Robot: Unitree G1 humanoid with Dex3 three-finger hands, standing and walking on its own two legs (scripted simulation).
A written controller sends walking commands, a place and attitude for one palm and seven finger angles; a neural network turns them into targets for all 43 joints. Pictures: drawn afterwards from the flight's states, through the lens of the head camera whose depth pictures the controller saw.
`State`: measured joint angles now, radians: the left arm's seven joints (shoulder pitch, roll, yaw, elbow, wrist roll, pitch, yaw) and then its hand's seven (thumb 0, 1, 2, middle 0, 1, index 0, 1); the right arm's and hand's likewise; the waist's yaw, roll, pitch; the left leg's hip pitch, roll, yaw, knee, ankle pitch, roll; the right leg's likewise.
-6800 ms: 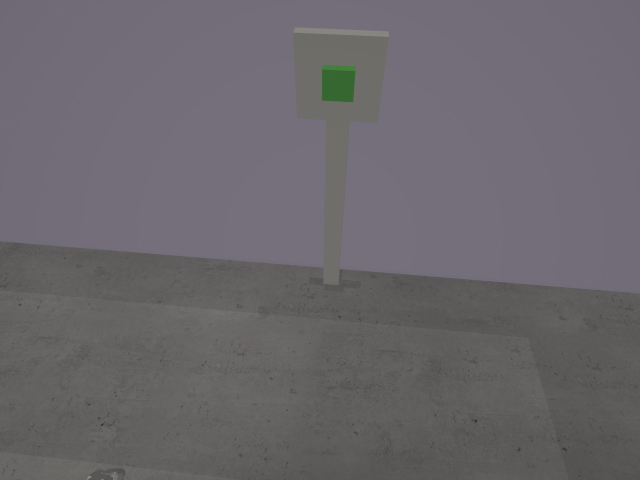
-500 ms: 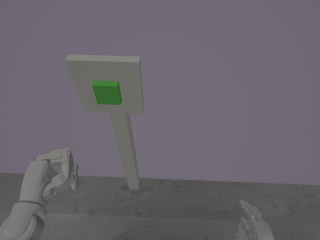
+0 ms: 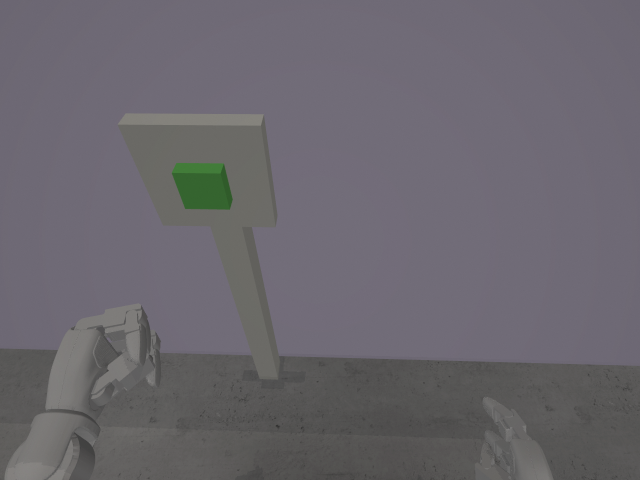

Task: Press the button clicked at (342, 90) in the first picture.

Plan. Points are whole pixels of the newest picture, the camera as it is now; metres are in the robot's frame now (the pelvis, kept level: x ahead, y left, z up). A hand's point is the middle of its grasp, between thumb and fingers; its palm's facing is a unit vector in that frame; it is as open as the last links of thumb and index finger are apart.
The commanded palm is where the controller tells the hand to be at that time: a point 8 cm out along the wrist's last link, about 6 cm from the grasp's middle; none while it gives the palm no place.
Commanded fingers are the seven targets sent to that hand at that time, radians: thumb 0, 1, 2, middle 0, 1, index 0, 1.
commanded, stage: aim a knuckle at the button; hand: left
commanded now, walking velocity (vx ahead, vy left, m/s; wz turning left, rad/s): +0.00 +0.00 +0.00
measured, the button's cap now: (204, 185) +0.51 +0.21 +0.09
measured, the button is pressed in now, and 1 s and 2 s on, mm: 0 0 0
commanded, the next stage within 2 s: press the button with the knuckle in 1.84 s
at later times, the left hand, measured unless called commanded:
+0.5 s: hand (181, 302) +0.31 +0.20 +0.07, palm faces +0.03 -1.00 -0.03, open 3.1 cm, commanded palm +0.29 +0.25 +0.08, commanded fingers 0.00 0.90 0.90 -1.30 -1.50 -1.30 -1.50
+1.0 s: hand (206, 258) +0.39 +0.19 +0.06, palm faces +0.02 -1.00 -0.02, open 3.1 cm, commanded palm +0.37 +0.24 +0.06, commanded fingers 0.00 0.90 0.90 -1.30 -1.50 -1.30 -1.50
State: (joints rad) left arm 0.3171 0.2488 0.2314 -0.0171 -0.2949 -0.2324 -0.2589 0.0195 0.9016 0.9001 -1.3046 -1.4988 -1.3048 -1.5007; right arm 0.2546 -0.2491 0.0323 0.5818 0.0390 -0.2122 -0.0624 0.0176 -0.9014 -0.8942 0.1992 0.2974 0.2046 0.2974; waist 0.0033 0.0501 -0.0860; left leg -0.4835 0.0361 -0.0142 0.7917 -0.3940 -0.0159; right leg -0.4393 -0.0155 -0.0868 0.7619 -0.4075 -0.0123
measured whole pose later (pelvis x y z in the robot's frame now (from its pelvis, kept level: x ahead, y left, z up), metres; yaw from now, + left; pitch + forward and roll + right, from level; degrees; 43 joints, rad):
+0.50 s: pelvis +0.00 +0.00 +0.00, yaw -1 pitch +6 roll +0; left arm -0.04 0.26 0.24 0.31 -0.25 -0.26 -0.22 0.02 0.90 0.90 -1.30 -1.50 -1.30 -1.50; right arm 0.26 -0.26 0.02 0.62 0.04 -0.16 -0.06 0.02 -0.90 -0.89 0.20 0.30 0.20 0.30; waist -0.02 0.03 -0.07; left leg -0.51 0.04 0.01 0.78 -0.38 -0.01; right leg -0.48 -0.02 -0.06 0.77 -0.39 -0.01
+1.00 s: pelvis +0.00 +0.01 -0.01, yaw -2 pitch +10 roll -1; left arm -0.40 0.28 0.25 0.68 -0.18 -0.32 -0.17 0.02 0.90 0.90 -1.30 -1.50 -1.30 -1.50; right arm 0.30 -0.25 0.02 0.64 0.03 -0.05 -0.04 0.01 -0.90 -0.89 0.20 0.30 0.21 0.30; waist -0.06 0.02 -0.07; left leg -0.62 0.03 0.02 0.84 -0.40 0.00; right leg -0.59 -0.02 -0.05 0.81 -0.40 0.00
